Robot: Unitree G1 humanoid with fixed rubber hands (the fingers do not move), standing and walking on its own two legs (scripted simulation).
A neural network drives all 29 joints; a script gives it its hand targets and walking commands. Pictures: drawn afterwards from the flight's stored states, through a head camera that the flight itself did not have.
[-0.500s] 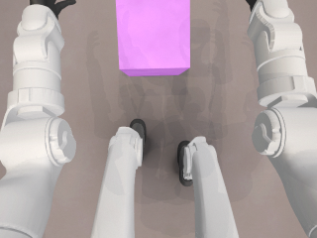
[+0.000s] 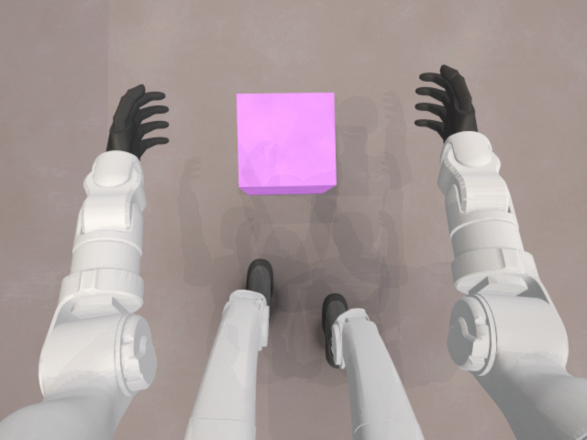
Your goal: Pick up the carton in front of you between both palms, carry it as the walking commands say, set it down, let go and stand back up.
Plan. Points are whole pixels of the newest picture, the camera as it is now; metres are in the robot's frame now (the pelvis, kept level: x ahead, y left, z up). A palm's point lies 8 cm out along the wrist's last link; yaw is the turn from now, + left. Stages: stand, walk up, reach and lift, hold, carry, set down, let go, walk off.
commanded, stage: let go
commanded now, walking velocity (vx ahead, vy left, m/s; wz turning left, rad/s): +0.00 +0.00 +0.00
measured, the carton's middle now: (285, 150) +0.52 +0.05 -0.56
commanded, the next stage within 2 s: stand in 1.14 s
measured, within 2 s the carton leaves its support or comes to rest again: neither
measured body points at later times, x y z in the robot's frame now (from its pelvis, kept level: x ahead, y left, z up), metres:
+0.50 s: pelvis +0.05 -0.01 +0.08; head +0.17 +0.01 +0.51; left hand +0.26 +0.24 -0.01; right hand +0.32 -0.21 -0.02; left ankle +0.09 +0.10 -0.65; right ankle +0.01 -0.13 -0.65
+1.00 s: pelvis +0.07 -0.02 +0.09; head +0.10 -0.02 +0.54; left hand +0.24 +0.22 +0.01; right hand +0.25 -0.25 +0.01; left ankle +0.09 +0.10 -0.65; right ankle +0.01 -0.13 -0.65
